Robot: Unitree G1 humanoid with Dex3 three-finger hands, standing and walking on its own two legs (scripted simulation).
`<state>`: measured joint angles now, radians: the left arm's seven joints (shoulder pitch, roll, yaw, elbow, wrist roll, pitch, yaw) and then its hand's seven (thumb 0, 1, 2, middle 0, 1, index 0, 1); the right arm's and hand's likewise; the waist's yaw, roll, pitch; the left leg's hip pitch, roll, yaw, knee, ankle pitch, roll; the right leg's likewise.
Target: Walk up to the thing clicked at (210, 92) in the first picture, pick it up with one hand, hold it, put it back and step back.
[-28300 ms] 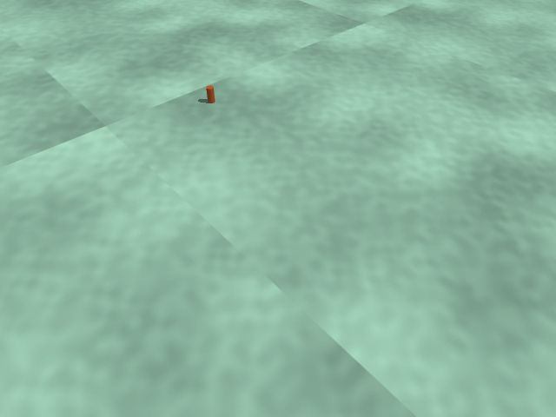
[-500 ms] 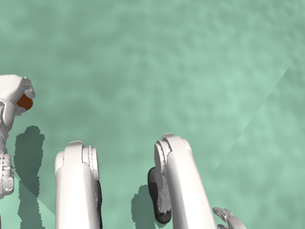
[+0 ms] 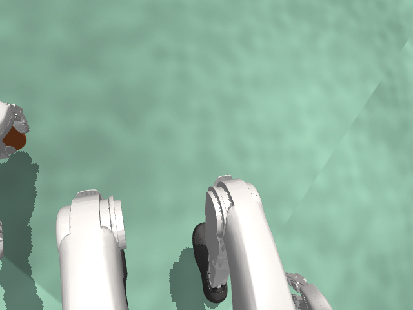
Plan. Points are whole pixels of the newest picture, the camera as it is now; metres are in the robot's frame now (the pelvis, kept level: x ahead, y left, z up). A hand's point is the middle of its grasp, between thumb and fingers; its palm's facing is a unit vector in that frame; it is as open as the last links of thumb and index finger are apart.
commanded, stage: rest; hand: left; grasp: from above
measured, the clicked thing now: (2, 134) +0.44 +0.35 -0.21
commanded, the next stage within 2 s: open in 0.94 s
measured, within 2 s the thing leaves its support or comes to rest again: rests again in 0.66 s
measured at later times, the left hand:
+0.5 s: hand (12, 142) +0.43 +0.33 -0.22, palm faces -0.46 -0.13 -0.88, open 6.4 cm
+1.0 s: hand (13, 142) +0.43 +0.34 -0.24, palm faces -0.45 -0.13 -0.88, open 6.4 cm
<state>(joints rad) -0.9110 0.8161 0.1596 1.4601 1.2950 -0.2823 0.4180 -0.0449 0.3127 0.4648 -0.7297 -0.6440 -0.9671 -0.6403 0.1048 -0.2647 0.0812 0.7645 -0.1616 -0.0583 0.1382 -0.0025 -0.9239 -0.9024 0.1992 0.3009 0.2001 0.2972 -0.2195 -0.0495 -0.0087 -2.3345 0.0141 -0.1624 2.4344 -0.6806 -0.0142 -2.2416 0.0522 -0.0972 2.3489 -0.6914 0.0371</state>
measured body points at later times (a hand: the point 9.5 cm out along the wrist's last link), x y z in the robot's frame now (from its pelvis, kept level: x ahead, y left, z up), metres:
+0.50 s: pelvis +0.00 +0.00 -0.02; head +0.26 +0.10 +0.34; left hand +0.45 +0.34 -0.17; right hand +0.07 -0.27 -0.11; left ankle +0.08 +0.13 -0.29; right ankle +0.10 -0.12 -0.29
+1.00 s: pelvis +0.00 +0.00 -0.02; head +0.26 +0.11 +0.33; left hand +0.45 +0.34 -0.19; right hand +0.07 -0.26 -0.11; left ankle +0.08 +0.13 -0.29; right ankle +0.10 -0.12 -0.29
